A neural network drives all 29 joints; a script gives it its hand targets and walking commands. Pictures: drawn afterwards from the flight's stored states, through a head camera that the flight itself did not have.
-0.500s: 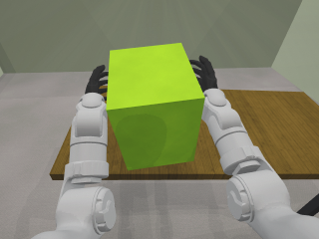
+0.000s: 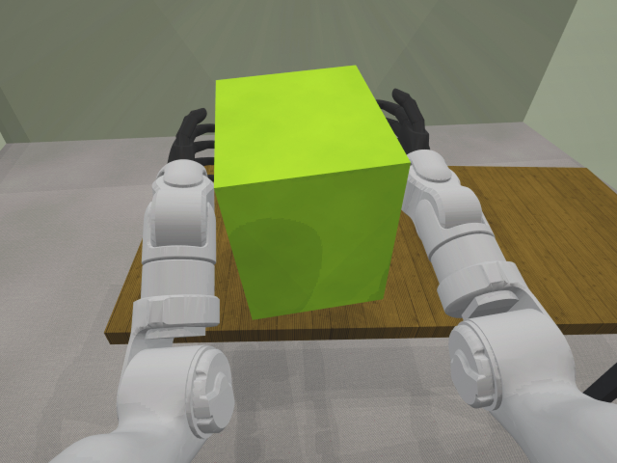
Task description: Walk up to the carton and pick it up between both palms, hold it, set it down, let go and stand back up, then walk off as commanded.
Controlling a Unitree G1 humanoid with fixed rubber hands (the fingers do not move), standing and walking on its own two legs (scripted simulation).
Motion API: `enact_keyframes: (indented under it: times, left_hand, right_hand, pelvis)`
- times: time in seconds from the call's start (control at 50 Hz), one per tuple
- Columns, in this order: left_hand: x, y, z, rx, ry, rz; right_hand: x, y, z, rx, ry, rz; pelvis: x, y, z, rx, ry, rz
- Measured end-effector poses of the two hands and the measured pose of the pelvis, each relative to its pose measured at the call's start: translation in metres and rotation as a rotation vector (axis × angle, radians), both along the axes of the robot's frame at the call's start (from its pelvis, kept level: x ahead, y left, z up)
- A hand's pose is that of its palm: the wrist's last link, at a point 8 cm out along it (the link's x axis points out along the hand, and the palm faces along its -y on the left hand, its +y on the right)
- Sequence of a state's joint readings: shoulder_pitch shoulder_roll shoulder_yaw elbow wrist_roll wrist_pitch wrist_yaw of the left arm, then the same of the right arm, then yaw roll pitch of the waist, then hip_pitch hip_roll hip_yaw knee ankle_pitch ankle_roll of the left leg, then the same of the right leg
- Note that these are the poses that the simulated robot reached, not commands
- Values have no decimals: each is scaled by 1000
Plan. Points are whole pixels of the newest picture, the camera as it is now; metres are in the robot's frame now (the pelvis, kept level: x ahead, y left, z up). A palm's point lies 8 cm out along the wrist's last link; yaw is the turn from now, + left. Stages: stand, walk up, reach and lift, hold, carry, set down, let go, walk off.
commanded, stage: reach and lift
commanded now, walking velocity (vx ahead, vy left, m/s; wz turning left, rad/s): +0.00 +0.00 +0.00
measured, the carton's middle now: (303, 194) +0.40 -0.01 +0.19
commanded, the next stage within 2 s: hold in 0.22 s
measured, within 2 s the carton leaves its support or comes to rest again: neither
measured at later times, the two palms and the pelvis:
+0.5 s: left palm (171, 161) +0.38 +0.14 +0.25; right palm (410, 138) +0.38 -0.13 +0.28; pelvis +0.01 -0.01 +0.00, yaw +1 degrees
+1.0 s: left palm (187, 154) +0.38 +0.12 +0.26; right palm (427, 116) +0.38 -0.14 +0.30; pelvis +0.01 -0.02 +0.00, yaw +0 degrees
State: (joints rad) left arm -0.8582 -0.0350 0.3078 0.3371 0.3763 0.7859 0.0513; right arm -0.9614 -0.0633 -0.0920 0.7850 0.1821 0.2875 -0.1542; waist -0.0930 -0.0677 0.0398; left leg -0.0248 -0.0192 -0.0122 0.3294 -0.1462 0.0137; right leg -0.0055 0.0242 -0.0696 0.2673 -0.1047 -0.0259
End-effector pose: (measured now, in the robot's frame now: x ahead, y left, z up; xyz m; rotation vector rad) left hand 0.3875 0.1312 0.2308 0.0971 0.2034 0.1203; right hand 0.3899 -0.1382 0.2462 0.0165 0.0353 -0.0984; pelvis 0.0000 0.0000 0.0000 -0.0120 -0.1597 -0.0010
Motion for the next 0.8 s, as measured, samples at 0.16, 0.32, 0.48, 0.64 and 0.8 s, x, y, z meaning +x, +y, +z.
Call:
enact_keyframes:
  times: [0.16, 0.32, 0.48, 0.64, 0.8]
  left_hand:
    - [4, -14, 15, -4, -11, -13]
    - [11, -8, 14, -70, -12, -38]
    - [-5, 11, 16, -77, -49, -29]
    - [-11, 8, 41, 2, -25, -22]
    - [-9, -6, 48, 1, -34, -22]
  right_hand:
    - [-1, -15, 6, 13, -11, -17]
    - [0, -9, 14, -14, -7, -33]
    - [-10, 10, 28, 17, -38, -8]
    - [-16, 6, 28, 70, -9, -12]
    - [-14, -7, 43, 30, -18, -14]
  pelvis:
    - [9, -8, 0, 0, -6, 1]
    - [12, -15, 0, 2, -12, -10]
    - [12, -10, -1, -7, -24, 14]
    - [5, 4, -1, -3, -30, -1]
    - [1, 5, 0, 0, -2, -27]
